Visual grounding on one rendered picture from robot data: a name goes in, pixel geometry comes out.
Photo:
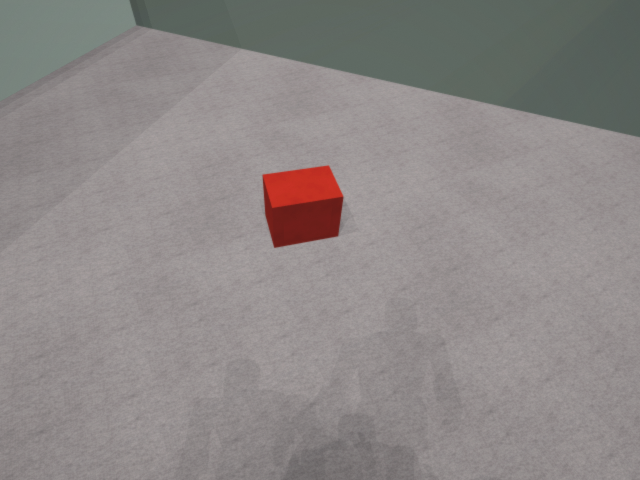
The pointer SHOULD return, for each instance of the carton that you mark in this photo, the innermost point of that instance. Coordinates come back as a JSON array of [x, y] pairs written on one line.
[[302, 205]]

